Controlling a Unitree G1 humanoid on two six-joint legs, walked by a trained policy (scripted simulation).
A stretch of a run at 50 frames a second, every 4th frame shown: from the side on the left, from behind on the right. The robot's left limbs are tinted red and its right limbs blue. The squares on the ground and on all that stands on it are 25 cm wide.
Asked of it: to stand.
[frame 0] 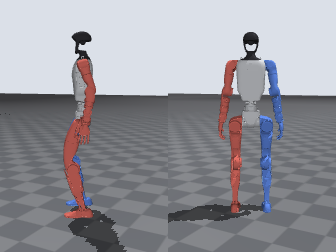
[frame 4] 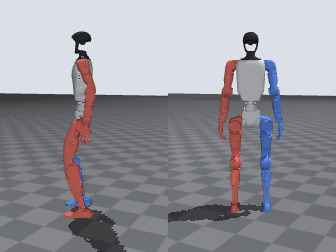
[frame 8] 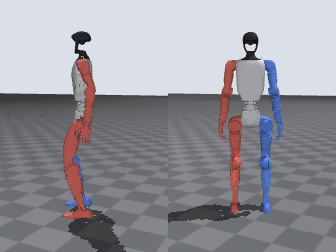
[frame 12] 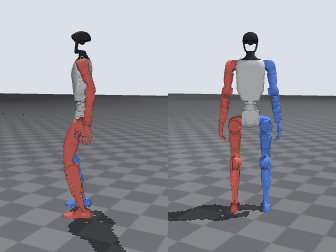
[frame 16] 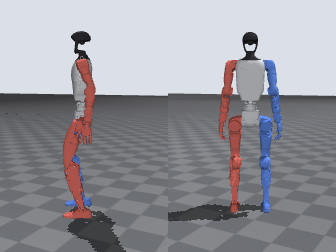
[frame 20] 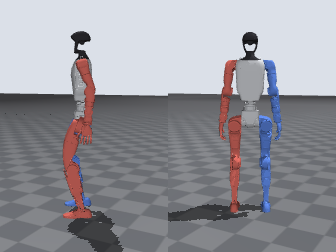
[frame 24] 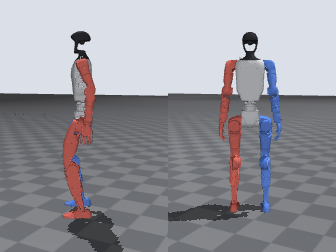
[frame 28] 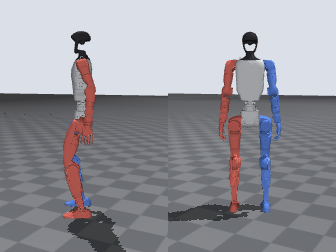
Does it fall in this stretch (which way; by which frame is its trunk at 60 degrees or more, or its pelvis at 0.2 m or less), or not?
no
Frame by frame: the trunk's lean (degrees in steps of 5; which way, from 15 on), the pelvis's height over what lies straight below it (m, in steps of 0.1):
0: 0, 0.8
4: 0, 0.8
8: 0, 0.8
12: 0, 0.8
16: 0, 0.8
20: 0, 0.8
24: 0, 0.8
28: 0, 0.8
